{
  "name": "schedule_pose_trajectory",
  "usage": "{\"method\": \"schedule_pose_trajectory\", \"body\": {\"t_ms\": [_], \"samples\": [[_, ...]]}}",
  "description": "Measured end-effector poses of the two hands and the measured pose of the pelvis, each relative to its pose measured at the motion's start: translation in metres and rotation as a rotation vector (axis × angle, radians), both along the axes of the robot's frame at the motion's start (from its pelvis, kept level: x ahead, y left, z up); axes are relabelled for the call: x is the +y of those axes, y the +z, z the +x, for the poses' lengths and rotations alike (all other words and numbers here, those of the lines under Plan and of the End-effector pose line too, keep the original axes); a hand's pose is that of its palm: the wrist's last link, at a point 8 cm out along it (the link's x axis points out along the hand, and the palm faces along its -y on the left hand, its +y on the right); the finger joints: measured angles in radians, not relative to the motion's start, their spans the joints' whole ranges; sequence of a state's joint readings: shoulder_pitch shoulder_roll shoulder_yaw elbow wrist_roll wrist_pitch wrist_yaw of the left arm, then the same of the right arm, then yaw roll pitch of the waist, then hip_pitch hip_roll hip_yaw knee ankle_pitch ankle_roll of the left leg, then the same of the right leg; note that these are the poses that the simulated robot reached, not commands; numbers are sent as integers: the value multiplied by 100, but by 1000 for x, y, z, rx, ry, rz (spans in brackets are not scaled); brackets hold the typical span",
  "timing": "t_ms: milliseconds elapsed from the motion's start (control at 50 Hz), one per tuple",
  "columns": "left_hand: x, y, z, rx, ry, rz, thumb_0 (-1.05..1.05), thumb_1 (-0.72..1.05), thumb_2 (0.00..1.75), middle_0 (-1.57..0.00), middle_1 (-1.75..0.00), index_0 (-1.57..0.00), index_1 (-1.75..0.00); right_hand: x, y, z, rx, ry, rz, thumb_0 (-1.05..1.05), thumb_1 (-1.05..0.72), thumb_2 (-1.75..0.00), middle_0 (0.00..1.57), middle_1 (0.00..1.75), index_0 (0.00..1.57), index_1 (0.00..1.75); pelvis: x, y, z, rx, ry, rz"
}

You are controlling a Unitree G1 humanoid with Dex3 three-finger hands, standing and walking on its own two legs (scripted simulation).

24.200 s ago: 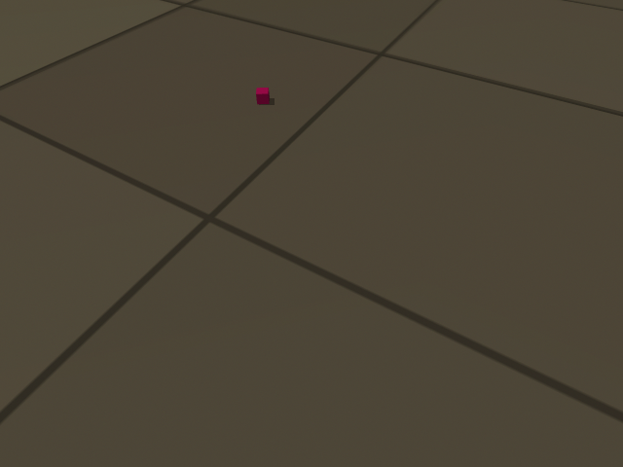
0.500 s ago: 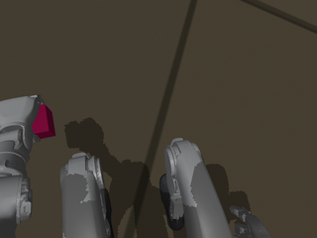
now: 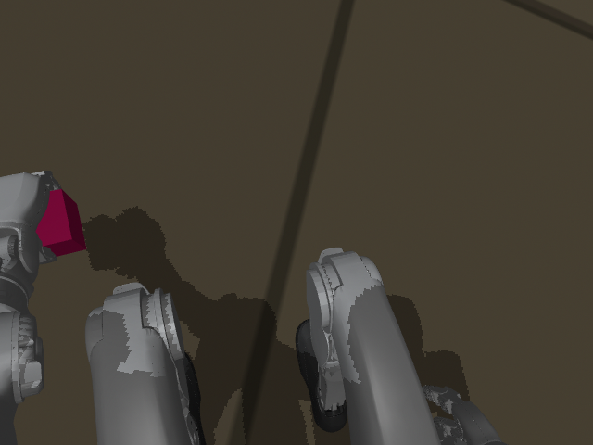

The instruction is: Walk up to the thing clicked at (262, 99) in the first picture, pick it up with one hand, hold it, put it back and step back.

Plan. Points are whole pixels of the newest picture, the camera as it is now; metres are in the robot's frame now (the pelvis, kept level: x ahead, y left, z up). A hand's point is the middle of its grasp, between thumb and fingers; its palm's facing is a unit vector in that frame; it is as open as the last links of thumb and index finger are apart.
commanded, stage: lower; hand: left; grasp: from above
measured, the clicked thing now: (46, 226) +0.43 +0.30 -0.21
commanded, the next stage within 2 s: rest in 0.26 s
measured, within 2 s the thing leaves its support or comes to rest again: rests again in 1.02 s
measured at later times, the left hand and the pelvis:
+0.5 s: hand (51, 230) +0.43 +0.30 -0.24, palm faces -0.44 -0.12 -0.89, open 10.4 cm; pelvis +0.01 +0.00 -0.03, yaw -3 degrees
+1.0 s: hand (60, 231) +0.44 +0.30 -0.27, palm faces -0.43 -0.14 -0.89, open 10.4 cm; pelvis +0.01 +0.00 -0.05, yaw -5 degrees
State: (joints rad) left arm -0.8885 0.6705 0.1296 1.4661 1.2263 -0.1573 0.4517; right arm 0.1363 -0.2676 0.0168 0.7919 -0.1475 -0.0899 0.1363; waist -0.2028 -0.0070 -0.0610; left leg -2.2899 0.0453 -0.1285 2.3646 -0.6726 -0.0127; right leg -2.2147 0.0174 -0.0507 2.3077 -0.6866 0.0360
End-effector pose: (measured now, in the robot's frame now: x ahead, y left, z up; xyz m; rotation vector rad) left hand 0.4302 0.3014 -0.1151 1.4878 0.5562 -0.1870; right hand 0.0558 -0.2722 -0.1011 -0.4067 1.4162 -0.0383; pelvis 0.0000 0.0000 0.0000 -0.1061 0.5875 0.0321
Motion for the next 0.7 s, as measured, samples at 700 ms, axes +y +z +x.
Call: {"method": "schedule_pose_trajectory", "body": {"t_ms": [700], "samples": [[2,-79,15,-14,25,-38,-3,-10,55,-65,-62,-71,-56,3,-23,-6,69,109,10,0,-91,-89,20,30,20,30,2,-43,7,-59,-38,-48]]}}
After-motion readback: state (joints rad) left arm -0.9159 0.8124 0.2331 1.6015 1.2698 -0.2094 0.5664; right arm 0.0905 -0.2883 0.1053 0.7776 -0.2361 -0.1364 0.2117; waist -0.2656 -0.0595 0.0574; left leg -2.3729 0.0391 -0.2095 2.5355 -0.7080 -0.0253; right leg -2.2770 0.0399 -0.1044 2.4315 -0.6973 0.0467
